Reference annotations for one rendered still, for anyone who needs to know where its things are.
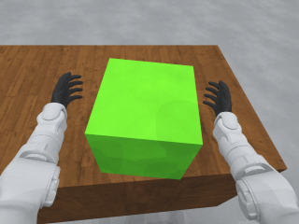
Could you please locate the right robot hand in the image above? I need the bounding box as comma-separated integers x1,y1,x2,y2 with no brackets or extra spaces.
203,80,233,117

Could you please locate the right robot forearm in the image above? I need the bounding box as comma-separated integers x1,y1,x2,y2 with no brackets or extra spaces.
212,111,299,208

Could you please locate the carton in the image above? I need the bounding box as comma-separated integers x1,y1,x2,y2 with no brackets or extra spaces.
85,58,203,180

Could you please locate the left robot upper arm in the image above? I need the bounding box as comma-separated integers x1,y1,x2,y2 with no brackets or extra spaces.
0,157,61,224

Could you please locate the left robot forearm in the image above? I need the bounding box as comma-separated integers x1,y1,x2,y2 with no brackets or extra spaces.
0,103,67,193

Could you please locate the pedestal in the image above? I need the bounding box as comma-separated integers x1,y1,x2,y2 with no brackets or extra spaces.
0,45,288,224

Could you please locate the left robot hand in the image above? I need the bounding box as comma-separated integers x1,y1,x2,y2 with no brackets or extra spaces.
50,72,83,109

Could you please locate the right robot upper arm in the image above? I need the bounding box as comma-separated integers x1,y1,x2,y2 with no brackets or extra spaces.
235,171,299,224

